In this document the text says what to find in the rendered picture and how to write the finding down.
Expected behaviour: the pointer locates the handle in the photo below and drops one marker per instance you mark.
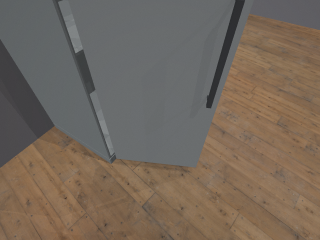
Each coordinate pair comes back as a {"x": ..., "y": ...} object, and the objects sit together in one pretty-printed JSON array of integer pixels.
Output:
[{"x": 235, "y": 16}]

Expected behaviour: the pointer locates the fridge door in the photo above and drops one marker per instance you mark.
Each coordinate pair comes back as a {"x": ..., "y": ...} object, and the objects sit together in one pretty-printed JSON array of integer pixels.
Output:
[{"x": 152, "y": 63}]

